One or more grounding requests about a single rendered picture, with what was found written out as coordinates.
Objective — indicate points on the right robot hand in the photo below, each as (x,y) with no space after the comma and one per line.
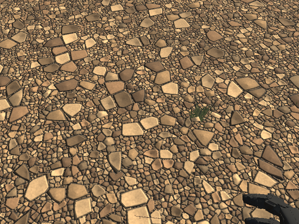
(272,204)

